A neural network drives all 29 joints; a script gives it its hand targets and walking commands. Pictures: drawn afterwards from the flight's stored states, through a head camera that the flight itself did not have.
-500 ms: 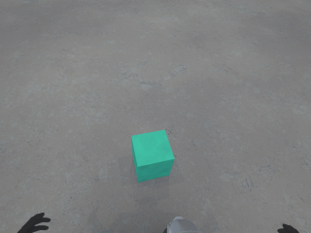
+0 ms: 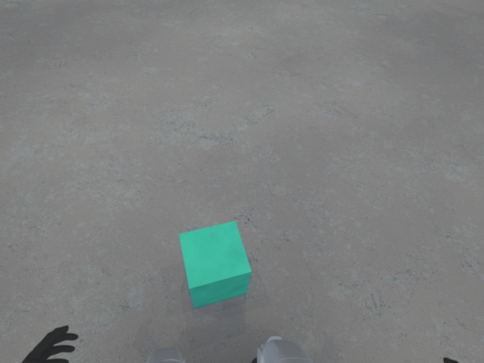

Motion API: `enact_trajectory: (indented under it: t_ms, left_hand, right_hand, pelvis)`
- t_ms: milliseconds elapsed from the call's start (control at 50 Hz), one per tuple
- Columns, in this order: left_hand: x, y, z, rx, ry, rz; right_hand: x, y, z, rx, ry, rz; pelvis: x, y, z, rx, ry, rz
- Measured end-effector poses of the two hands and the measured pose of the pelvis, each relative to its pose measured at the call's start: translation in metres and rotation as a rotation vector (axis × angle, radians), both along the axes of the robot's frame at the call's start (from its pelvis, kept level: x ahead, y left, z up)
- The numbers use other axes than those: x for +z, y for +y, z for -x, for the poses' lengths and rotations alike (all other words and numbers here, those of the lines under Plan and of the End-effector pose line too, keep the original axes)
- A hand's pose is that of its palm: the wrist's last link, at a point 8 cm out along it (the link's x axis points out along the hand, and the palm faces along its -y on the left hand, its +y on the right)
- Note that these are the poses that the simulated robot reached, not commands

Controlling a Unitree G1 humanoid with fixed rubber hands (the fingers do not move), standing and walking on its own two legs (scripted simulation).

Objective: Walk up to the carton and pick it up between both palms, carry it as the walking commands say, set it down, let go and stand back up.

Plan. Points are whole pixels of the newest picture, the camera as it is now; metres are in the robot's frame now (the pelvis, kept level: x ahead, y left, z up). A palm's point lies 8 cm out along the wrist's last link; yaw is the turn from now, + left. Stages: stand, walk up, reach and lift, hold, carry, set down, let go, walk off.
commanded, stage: walk up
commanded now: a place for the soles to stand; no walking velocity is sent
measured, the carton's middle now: (214, 265) +0.49 +0.08 -0.61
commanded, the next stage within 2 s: none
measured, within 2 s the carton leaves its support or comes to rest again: neither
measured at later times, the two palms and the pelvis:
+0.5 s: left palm (63, 348) +0.15 +0.29 -0.08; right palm out of the picture +0.10 -0.39 -0.07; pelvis +0.04 -0.04 +0.01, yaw +0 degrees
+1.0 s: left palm (52, 358) +0.13 +0.29 -0.07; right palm out of the picture +0.11 -0.38 -0.07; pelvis +0.04 -0.04 +0.01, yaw +1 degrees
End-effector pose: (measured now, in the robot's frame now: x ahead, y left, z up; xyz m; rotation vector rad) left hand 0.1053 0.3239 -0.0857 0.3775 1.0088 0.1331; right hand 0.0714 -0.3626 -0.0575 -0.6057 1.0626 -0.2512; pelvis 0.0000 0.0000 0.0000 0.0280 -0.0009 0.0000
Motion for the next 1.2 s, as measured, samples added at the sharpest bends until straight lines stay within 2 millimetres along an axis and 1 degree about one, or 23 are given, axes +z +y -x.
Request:
enact_trajectory:
  t_ms: [40,120,160,200,240,280,360,400,460,560,600,700,760,880,920,980,1020,1100,1160,1200]
  left_hand:
    - [0.002,-0.005,0.0,0.018,0.023,0.0]
    - [0.004,-0.008,-0.005,0.04,0.062,-0.009]
    - [0.002,-0.009,-0.01,0.043,0.072,-0.006]
    - [-0.002,-0.009,-0.016,0.042,0.074,-0.007]
    - [-0.004,-0.011,-0.024,0.043,0.068,-0.013]
    - [-0.002,-0.016,-0.031,0.038,0.061,-0.018]
    - [-0.002,-0.032,-0.041,0.02,0.041,-0.02]
    - [0.001,-0.037,-0.042,0.023,0.042,-0.019]
    - [0.004,-0.038,-0.042,0.029,0.041,-0.029]
    - [-0.001,-0.035,-0.041,0.04,0.044,-0.027]
    - [-0.001,-0.036,-0.04,0.043,0.05,-0.027]
    - [0.0,-0.047,-0.038,0.036,0.041,-0.028]
    - [0.004,-0.047,-0.036,0.04,0.036,-0.033]
    - [0.0,-0.041,-0.031,0.05,0.038,-0.027]
    - [0.003,-0.039,-0.03,0.055,0.03,-0.031]
    - [0.012,-0.035,-0.028,0.06,-0.008,-0.052]
    - [0.018,-0.028,-0.023,0.08,-0.014,-0.07]
    - [0.03,-0.009,-0.015,0.121,0.005,-0.108]
    - [0.034,0.006,-0.018,0.133,0.009,-0.12]
    - [0.033,0.015,-0.023,0.137,0.003,-0.116]
  right_hand:
    - [-0.002,-0.001,-0.006,-0.008,0.016,-0.014]
    - [-0.004,0.001,-0.019,-0.006,0.026,-0.035]
    - [-0.005,0.003,-0.025,-0.006,0.027,-0.037]
    - [-0.008,0.004,-0.03,-0.001,0.016,-0.03]
    - [-0.01,0.003,-0.032,-0.004,0.015,-0.03]
    - [-0.009,-0.001,-0.032,-0.011,0.016,-0.033]
    - [-0.011,-0.018,-0.03,-0.032,0.044,-0.03]
    - [-0.009,-0.022,-0.03,-0.037,0.056,-0.034]
    - [-0.009,-0.025,-0.032,-0.035,0.057,-0.037]
    - [-0.01,-0.022,-0.035,-0.021,0.036,-0.036]
    - [-0.009,-0.023,-0.034,-0.022,0.026,-0.037]
    - [-0.009,-0.035,-0.027,-0.038,0.038,-0.036]
    - [-0.008,-0.037,-0.026,-0.04,0.038,-0.036]
    - [-0.009,-0.029,-0.027,-0.026,0.016,-0.042]
    - [-0.009,-0.027,-0.029,-0.018,0.018,-0.066]
    - [-0.015,-0.023,-0.033,-0.007,0.042,-0.103]
    - [-0.017,-0.016,-0.04,0.004,0.055,-0.126]
    - [-0.022,0.002,-0.055,0.036,0.067,-0.172]
    - [-0.026,0.018,-0.066,0.049,0.075,-0.195]
    - [-0.027,0.031,-0.074,0.056,0.073,-0.203]
  pelvis:
    - [0.004,-0.005,-0.008,0.004,-0.013,0.0]
    - [0.008,-0.01,-0.02,0.006,-0.017,-0.005]
    - [0.008,-0.011,-0.026,0.009,-0.002,-0.001]
    - [0.004,-0.01,-0.03,0.007,0.011,0.012]
    - [0.002,-0.012,-0.033,0.006,0.005,0.008]
    - [0.004,-0.017,-0.035,0.0,0.009,0.008]
    - [0.003,-0.032,-0.04,-0.009,0.005,-0.002]
    - [0.006,-0.036,-0.041,-0.008,-0.001,-0.008]
    - [0.007,-0.038,-0.043,-0.006,-0.005,-0.011]
    - [0.004,-0.036,-0.042,0.002,0.0,0.002]
    - [0.004,-0.038,-0.041,-0.001,-0.005,0.003]
    - [0.005,-0.048,-0.038,-0.008,-0.014,-0.003]
    - [0.006,-0.049,-0.036,-0.006,-0.022,-0.005]
    - [0.004,-0.044,-0.034,0.001,-0.021,0.008]
    - [0.006,-0.043,-0.034,0.003,-0.019,0.01]
    - [0.007,-0.043,-0.036,0.015,-0.026,0.009]
    - [0.01,-0.04,-0.039,0.026,-0.038,-0.002]
    - [0.015,-0.028,-0.047,0.04,-0.058,-0.006]
    - [0.015,-0.016,-0.055,0.05,-0.061,0.0]
    - [0.015,-0.007,-0.061,0.059,-0.051,0.008]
